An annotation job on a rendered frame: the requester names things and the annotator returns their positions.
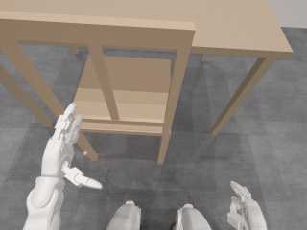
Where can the robot thigh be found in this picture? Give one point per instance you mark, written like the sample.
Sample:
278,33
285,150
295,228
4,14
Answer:
127,217
191,219

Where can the right robot hand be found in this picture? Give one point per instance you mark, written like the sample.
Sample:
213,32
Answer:
251,216

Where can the right robot thigh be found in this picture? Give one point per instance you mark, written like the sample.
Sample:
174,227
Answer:
191,219

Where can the chair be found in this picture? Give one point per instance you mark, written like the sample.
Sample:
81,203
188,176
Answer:
116,95

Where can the left robot hand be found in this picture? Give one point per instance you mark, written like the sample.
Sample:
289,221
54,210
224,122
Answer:
60,146

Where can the table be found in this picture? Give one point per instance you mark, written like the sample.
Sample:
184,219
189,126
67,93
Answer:
246,28

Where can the robot left forearm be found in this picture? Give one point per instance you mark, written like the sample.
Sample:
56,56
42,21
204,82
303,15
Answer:
44,202

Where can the left robot thigh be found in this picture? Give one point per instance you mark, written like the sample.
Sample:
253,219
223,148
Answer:
127,217

